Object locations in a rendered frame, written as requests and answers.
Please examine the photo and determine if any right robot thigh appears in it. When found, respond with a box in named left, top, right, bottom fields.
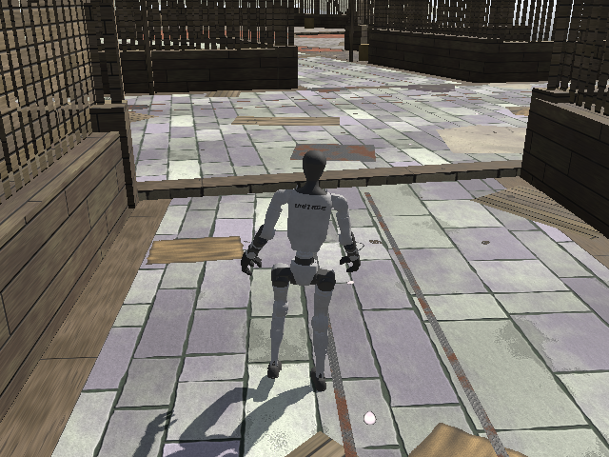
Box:
left=311, top=267, right=336, bottom=333

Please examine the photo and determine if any robot right forearm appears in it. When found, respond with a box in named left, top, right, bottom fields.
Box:
left=344, top=231, right=359, bottom=261

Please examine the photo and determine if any robot right upper arm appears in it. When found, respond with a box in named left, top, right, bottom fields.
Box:
left=330, top=193, right=353, bottom=246

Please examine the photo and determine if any humanoid robot head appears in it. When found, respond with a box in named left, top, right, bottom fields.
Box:
left=295, top=150, right=327, bottom=195

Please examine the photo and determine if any robot left upper arm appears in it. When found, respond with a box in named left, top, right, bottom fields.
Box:
left=259, top=189, right=292, bottom=240

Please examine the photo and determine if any robot left hand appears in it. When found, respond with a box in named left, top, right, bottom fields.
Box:
left=241, top=252, right=262, bottom=276

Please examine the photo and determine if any robot left forearm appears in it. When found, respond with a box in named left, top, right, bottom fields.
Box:
left=246, top=225, right=268, bottom=259

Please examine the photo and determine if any robot right hand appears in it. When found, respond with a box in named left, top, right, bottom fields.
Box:
left=340, top=255, right=361, bottom=272

